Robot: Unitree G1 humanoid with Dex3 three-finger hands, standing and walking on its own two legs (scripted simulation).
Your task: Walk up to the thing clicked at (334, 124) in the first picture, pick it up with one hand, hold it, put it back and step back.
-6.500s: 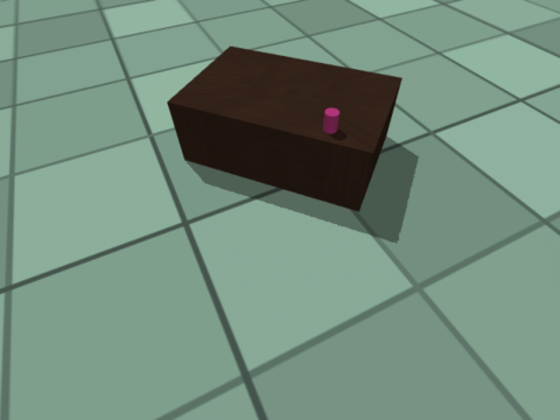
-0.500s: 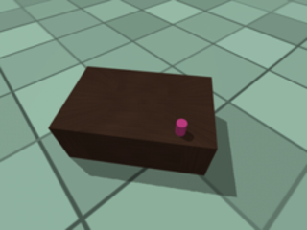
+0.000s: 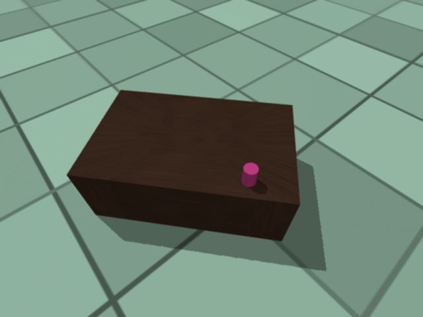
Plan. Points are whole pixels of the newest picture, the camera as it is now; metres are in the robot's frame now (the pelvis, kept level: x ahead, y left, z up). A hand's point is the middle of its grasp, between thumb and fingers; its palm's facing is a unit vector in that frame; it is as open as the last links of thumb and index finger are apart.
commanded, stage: stand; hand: right
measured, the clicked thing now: (249, 175) +0.68 -0.16 -0.38
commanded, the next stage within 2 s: walk up in 0.22 s
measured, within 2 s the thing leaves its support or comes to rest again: neither
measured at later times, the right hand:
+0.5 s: hand out of the picture +0.12 -0.25 -0.15, palm faces +0.01 +0.92 -0.40, open 7.4 cm
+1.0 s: hand (313, 291) +0.20 -0.21 -0.18, palm faces +0.09 +0.96 -0.28, open 7.4 cm
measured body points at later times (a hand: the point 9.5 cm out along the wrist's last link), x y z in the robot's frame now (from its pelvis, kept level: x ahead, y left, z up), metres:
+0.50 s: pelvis +0.05 +0.04 -0.02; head +0.08 +0.05 +0.43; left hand +0.07 +0.38 -0.14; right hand +0.12 -0.30 -0.12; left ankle +0.09 +0.16 -0.75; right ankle -0.05 -0.14 -0.74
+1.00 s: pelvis +0.19 +0.05 -0.02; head +0.20 +0.01 +0.43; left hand +0.33 +0.35 -0.10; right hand +0.20 -0.26 -0.16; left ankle +0.18 +0.19 -0.68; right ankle +0.24 -0.06 -0.75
